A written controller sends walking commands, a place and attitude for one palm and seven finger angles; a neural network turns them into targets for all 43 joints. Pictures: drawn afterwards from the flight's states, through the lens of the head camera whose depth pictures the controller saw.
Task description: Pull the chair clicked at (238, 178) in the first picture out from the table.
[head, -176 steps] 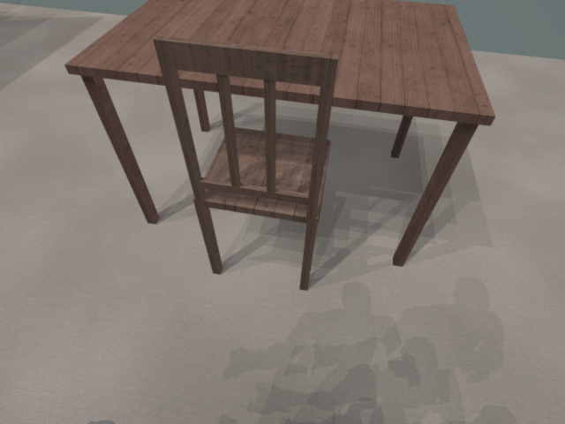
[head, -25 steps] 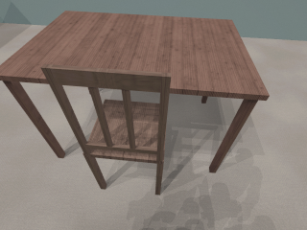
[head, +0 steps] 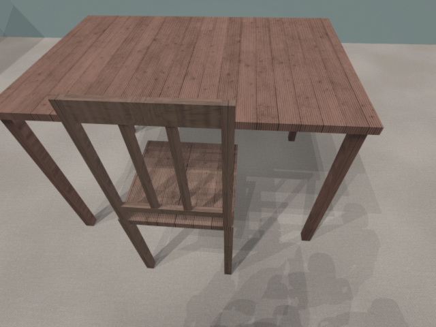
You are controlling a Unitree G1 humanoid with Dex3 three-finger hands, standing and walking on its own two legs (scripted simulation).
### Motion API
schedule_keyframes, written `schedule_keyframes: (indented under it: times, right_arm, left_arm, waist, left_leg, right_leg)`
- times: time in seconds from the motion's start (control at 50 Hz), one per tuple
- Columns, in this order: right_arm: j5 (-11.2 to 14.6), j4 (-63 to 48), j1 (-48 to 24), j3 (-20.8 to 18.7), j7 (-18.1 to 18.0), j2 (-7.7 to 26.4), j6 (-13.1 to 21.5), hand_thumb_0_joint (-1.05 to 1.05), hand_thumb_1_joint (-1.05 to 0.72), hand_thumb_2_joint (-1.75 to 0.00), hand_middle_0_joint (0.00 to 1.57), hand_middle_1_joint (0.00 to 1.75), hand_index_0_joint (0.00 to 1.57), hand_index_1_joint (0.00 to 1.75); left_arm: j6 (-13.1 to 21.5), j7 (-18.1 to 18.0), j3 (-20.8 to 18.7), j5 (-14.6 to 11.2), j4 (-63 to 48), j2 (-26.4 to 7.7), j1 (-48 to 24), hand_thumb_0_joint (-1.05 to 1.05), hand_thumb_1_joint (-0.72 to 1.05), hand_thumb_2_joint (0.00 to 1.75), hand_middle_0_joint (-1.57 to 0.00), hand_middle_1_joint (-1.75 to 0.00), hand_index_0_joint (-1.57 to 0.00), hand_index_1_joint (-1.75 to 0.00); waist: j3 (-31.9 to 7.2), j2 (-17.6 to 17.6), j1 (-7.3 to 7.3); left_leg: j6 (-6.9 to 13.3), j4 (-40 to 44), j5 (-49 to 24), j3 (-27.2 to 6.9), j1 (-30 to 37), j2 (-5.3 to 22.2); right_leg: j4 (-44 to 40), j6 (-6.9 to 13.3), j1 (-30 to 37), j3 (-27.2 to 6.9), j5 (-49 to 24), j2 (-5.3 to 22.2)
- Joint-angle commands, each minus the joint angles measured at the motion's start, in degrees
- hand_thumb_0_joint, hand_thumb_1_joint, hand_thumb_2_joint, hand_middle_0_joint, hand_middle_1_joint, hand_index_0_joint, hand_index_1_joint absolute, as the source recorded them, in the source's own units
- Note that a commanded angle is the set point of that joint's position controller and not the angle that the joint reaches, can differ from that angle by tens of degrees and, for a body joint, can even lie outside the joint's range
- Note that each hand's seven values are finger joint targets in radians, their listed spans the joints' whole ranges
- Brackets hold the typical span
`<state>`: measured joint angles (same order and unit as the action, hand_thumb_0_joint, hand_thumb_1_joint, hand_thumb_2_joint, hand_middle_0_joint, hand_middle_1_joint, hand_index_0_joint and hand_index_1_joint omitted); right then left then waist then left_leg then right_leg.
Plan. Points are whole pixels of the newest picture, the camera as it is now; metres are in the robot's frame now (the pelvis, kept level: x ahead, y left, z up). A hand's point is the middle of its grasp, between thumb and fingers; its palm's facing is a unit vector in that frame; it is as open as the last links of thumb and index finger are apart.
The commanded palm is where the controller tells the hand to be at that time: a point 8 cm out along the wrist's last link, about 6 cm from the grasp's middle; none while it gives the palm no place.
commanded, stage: come to a stop and stand still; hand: left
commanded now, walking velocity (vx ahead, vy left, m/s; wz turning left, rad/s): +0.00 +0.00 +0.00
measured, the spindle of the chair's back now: (142, 171) +0.49 +0.25 -0.06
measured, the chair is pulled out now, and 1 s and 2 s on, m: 0.00 0.00 0.00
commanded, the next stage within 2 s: look again from close up in 0.30 s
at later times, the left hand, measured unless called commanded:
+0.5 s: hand out of the picture -0.01 +0.17 -0.18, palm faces +0.01 -0.98 -0.18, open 7.4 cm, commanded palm none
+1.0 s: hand out of the picture -0.01 +0.21 -0.17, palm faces +0.03 -0.98 -0.17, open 7.4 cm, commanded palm none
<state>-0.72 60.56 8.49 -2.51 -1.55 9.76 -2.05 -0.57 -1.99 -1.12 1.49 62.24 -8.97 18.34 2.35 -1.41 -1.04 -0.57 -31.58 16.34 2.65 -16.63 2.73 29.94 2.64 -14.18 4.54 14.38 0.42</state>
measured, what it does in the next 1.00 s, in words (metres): shifts its weight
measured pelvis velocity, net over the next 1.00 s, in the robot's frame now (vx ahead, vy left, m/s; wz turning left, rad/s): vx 0.01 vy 0.05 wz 0.00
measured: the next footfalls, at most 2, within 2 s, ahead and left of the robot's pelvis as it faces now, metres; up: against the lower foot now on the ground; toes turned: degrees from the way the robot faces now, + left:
none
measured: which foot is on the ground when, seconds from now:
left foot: down 0.00-1.00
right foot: down 0.00-1.00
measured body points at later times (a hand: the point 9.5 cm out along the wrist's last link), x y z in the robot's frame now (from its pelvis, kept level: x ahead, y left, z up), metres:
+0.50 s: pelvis -0.01 +0.01 +0.00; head -0.01 +0.01 +0.45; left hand -0.01 +0.22 -0.16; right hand -0.08 -0.20 -0.16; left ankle +0.01 +0.13 -0.73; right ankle +0.02 -0.09 -0.74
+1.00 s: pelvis +0.01 +0.05 +0.00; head +0.02 +0.05 +0.45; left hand -0.01 +0.26 -0.16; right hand +0.01 -0.17 -0.16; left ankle +0.00 +0.13 -0.74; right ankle +0.02 -0.09 -0.74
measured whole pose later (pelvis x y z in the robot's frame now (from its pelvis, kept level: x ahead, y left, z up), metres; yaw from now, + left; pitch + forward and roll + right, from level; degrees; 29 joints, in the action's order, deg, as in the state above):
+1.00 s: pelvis +0.01 +0.05 +0.00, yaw +0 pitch -1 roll +0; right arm -0.9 63.2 16.6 1.0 -1.4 8.9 1.8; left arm 0.9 -2.1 0.7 1.1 63.8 -7.2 19.2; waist 1.4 -0.2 -0.2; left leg 3.8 -25.3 14.7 5.0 -10.2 -2.5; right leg 26.7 -2.0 -12.9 2.8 13.0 4.0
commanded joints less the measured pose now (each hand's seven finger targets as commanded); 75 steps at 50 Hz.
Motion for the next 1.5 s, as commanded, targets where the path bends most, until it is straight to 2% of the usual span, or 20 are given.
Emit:
schedule_keyframes:
  times: [0.0,0.04,0.06,0.18,0.26,0.36,0.38,0.4,0.42,0.46,0.48,0.5,0.56,0.58,0.62,0.7,0.74,1.04,1.28,1.48]
  right_arm:
    - [0.11,1.51,6.88,0.60,-0.01,1.91,1.57,0.00,-0.90,-0.90,0.20,0.30,0.20,0.30]
    - [-0.10,2.34,6.90,1.03,-0.18,3.31,1.93,0.00,-0.90,-0.90,0.20,0.30,0.20,0.30]
    - [-0.10,3.02,6.44,1.14,-0.08,3.08,1.99,0.00,-0.90,-0.90,0.20,0.30,0.20,0.30]
    - [-0.57,4.79,10.85,1.59,-0.04,2.35,1.54,0.00,-0.90,-0.90,0.20,0.30,0.20,0.30]
    - [-0.64,5.42,14.02,1.61,-0.16,1.57,1.48,0.00,-0.90,-0.90,0.20,0.30,0.20,0.30]
    - [-0.62,5.85,16.58,1.75,-0.39,0.65,1.80,0.00,-0.90,-0.90,0.20,0.30,0.20,0.30]
    - [-0.69,1.67,7.81,1.79,0.51,2.76,3.09,0.00,-0.90,-0.90,0.20,0.30,0.20,0.30]
    - [-0.16,-0.18,13.13,1.64,0.79,0.22,2.15,0.00,-0.90,-0.90,0.20,0.30,0.20,0.30]
    - [-0.12,0.30,15.45,1.38,1.19,0.61,1.83,0.00,-0.90,-0.90,0.20,0.30,0.20,0.30]
    - [-0.24,-0.20,18.86,1.54,1.40,-0.47,1.85,0.00,-0.90,-0.90,0.20,0.30,0.20,0.30]
    - [-0.31,-0.41,19.63,1.69,1.25,-0.52,2.25,0.00,-0.90,-0.90,0.20,0.30,0.20,0.30]
    - [-0.44,-0.45,20.06,1.79,1.04,-0.25,2.74,0.00,-0.90,-0.90,0.20,0.30,0.20,0.30]
    - [-0.66,-1.38,16.88,1.82,0.36,3.11,3.74,0.00,-0.90,-0.90,0.20,0.30,0.20,0.30]
    - [-0.38,-2.10,14.34,1.88,0.11,3.43,3.69,0.00,-0.90,-0.90,0.20,0.30,0.20,0.30]
    - [-0.25,-2.10,13.56,2.00,0.03,3.32,3.96,0.00,-0.90,-0.90,0.20,0.30,0.20,0.30]
    - [-0.19,-1.29,13.42,1.94,0.16,3.75,4.05,0.00,-0.90,-0.90,0.20,0.30,0.20,0.30]
    - [-0.06,-0.27,13.42,2.15,0.21,3.84,4.00,0.00,-0.90,-0.90,0.20,0.30,0.20,0.30]
    - [0.25,2.27,11.47,2.69,-0.42,4.19,4.71,0.00,-0.90,-0.90,0.20,0.30,0.20,0.30]
    - [0.26,3.51,10.17,2.84,-0.42,3.62,4.36,0.00,-0.90,-0.90,0.20,0.30,0.20,0.30]
    - [0.36,4.11,10.99,2.84,-0.43,3.27,4.41,0.00,-0.90,-0.90,0.20,0.30,0.20,0.30]
  left_arm:
    - [1.62,-0.14,-0.98,-0.88,-1.67,-7.07,-2.20,0.00,0.90,0.90,-0.20,-0.30,-0.20,-0.30]
    - [1.60,-0.08,-0.84,-0.98,-0.94,-6.09,-1.67,0.00,0.90,0.90,-0.20,-0.30,-0.20,-0.30]
    - [1.38,-0.02,-0.95,-1.00,-0.14,-6.70,-1.14,0.00,0.90,0.90,-0.20,-0.30,-0.20,-0.30]
    - [0.90,0.00,-1.34,-1.06,0.84,-6.64,-1.35,0.00,0.90,0.90,-0.20,-0.30,-0.20,-0.30]
    - [0.76,0.07,-1.66,-1.14,0.62,-6.41,-1.12,0.00,0.90,0.90,-0.20,-0.30,-0.20,-0.30]
    - [0.75,0.05,-1.75,-1.23,0.93,-5.45,-0.22,0.00,0.90,0.90,-0.20,-0.30,-0.20,-0.30]
    - [2.67,-2.18,-0.36,-0.11,1.41,-6.09,5.87,0.00,0.90,0.90,-0.20,-0.30,-0.20,-0.30]
    - [3.20,-1.48,-0.55,-0.25,-1.06,-8.94,2.20,0.00,0.90,0.90,-0.20,-0.30,-0.20,-0.30]
    - [3.17,-1.07,-0.84,-0.29,-2.73,-9.15,-0.82,0.00,0.90,0.90,-0.20,-0.30,-0.20,-0.30]
    - [3.00,-1.03,-1.53,-0.37,-4.52,-9.27,-3.42,0.00,0.90,0.90,-0.20,-0.30,-0.20,-0.30]
    - [2.65,-1.00,-1.47,-0.39,-4.48,-8.07,-3.00,0.00,0.90,0.90,-0.20,-0.30,-0.20,-0.30]
    - [2.34,-0.99,-1.20,-0.51,-4.13,-6.22,-2.03,0.00,0.90,0.90,-0.20,-0.30,-0.20,-0.30]
    - [1.35,-0.51,-0.23,-0.71,-3.18,-2.59,1.96,0.00,0.90,0.90,-0.20,-0.30,-0.20,-0.30]
    - [1.27,-0.32,0.06,-0.43,-2.77,-2.41,2.76,0.00,0.90,0.90,-0.20,-0.30,-0.20,-0.30]
    - [1.68,0.03,0.55,-0.51,-1.78,-1.83,3.67,0.00,0.90,0.90,-0.20,-0.30,-0.20,-0.30]
    - [1.81,0.05,0.64,-0.49,-1.88,-2.57,3.65,0.00,0.90,0.90,-0.20,-0.30,-0.20,-0.30]
    - [1.91,-0.03,0.81,-0.51,-1.55,-2.71,3.77,0.00,0.90,0.90,-0.20,-0.30,-0.20,-0.30]
    - [2.07,-0.42,0.73,-0.71,0.71,-3.40,4.07,0.00,0.90,0.90,-0.20,-0.30,-0.20,-0.30]
    - [1.77,-0.50,0.81,-0.72,1.03,-3.50,3.66,0.00,0.90,0.90,-0.20,-0.30,-0.20,-0.30]
    - [1.94,-0.60,0.75,-0.77,0.49,-3.76,3.49,0.00,0.90,0.90,-0.20,-0.30,-0.20,-0.30]
  waist:
    - [-0.80,5.49,2.76]
    - [1.08,5.43,1.39]
    - [2.14,3.10,0.62]
    - [4.10,1.05,0.75]
    - [4.31,3.03,0.84]
    - [4.53,1.60,0.76]
    - [6.35,3.80,-2.99]
    - [0.13,2.74,2.25]
    - [-2.70,1.76,3.30]
    - [-3.28,3.32,4.66]
    - [-1.78,4.25,4.42]
    - [0.03,2.22,4.14]
    - [3.17,-12.56,0.88]
    - [4.74,-10.28,-0.18]
    - [4.57,-0.63,-0.31]
    - [4.29,-0.64,0.45]
    - [4.27,1.86,0.74]
    - [-0.32,0.60,1.03]
    - [2.36,0.46,0.61]
    - [1.09,1.81,0.64]
  left_leg:
    - [0.45,7.25,-7.20,-3.86,7.35,1.64]
    - [0.32,10.95,-6.66,-5.15,4.64,2.87]
    - [0.15,11.77,-5.63,-4.74,4.09,2.50]
    - [0.01,12.57,0.00,-4.01,1.67,1.13]
    - [0.23,12.11,1.05,-3.90,1.03,1.05]
    - [0.34,12.70,1.31,-4.38,-0.47,1.25]
    - [-1.56,-2.48,1.20,-0.53,-5.58,0.41]
    - [-0.22,-8.77,5.66,-3.28,-2.43,0.93]
    - [0.26,-11.50,5.23,-1.75,-0.08,0.61]
    - [0.63,-6.99,2.72,0.35,2.40,-0.16]
    - [0.79,-1.99,2.02,0.29,3.43,-0.44]
    - [1.23,2.86,0.72,-1.42,4.09,0.00]
    - [4.48,17.89,7.22,-13.21,-7.79,7.53]
    - [5.18,18.91,9.19,-13.98,-9.67,7.34]
    - [4.58,16.99,8.33,-10.97,-8.30,5.16]
    - [3.89,17.38,7.23,-9.57,-4.74,4.09]
    - [3.80,16.80,5.85,-8.95,-3.18,3.72]
    - [3.24,11.70,-15.44,-5.14,6.08,2.87]
    - [3.10,12.80,-11.16,-5.05,4.94,2.64]
    - [3.00,12.05,-13.90,-4.88,5.87,2.67]
  right_leg:
    - [-12.85,1.30,-3.77,-10.12,-1.74,8.97]
    - [-14.23,-0.81,-0.98,-8.83,2.71,6.69]
    - [-14.98,-1.01,-0.50,-8.51,4.95,6.78]
    - [-17.79,-0.86,-0.47,-9.15,13.01,6.97]
    - [-18.35,-0.66,-0.97,-8.96,15.00,6.77]
    - [-16.76,-0.40,-0.61,-7.95,12.95,6.34]
    - [-15.49,-3.23,0.84,-13.92,-10.82,10.84]
    - [-17.60,1.57,-1.69,-16.13,2.98,15.65]
    - [-17.67,4.09,-5.03,-13.70,12.34,14.00]
    - [-15.27,4.83,-6.25,-9.33,12.35,11.91]
    - [-13.18,4.25,-7.70,-8.82,13.95,11.05]
    - [-9.87,3.26,-9.05,-8.39,13.62,9.06]
    - [0.64,-0.40,-0.81,-0.92,6.70,1.89]
    - [0.32,-0.68,1.12,-1.20,4.67,1.80]
    - [-2.68,-0.45,2.71,-3.04,-0.05,3.19]
    - [-4.11,-0.81,1.54,-3.75,-1.23,4.20]
    - [-5.06,-1.03,1.33,-4.21,-1.63,4.73]
    - [-5.17,-1.57,3.65,-4.91,-10.06,6.23]
    - [-6.75,-1.42,3.56,-5.65,-8.56,6.26]
    - [-6.75,-1.29,4.99,-5.59,-11.38,6.53]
